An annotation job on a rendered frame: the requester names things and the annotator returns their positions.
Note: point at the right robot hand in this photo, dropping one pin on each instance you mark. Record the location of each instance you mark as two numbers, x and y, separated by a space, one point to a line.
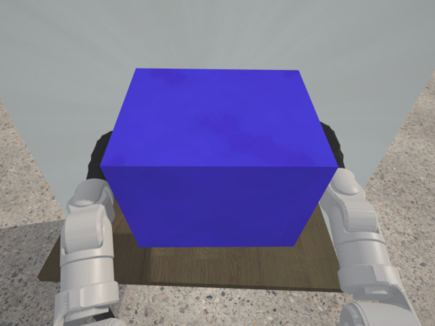
334 144

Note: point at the right robot forearm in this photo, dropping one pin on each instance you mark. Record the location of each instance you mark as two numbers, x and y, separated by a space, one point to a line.
365 268

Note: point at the carton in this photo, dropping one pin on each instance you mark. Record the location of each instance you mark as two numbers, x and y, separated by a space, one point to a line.
217 158

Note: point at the table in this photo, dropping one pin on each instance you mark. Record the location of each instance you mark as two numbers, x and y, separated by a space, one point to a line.
310 265

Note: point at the left robot forearm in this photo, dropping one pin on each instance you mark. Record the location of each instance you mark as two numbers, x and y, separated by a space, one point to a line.
87 285

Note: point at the left robot hand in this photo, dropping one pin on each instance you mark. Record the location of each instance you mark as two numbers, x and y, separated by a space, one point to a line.
94 169

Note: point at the robot right upper arm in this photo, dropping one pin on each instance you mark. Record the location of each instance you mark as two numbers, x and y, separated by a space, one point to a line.
376 314

